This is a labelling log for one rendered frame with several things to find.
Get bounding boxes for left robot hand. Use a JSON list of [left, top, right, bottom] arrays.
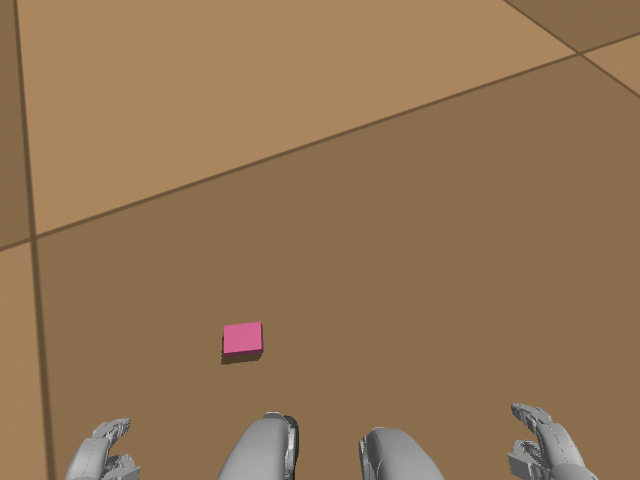
[[64, 418, 141, 480]]

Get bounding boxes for right robot arm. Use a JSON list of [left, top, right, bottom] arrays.
[[549, 463, 599, 480]]

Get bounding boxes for small box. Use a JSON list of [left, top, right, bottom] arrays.
[[224, 322, 264, 357]]

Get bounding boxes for right robot hand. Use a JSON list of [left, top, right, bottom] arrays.
[[507, 403, 586, 480]]

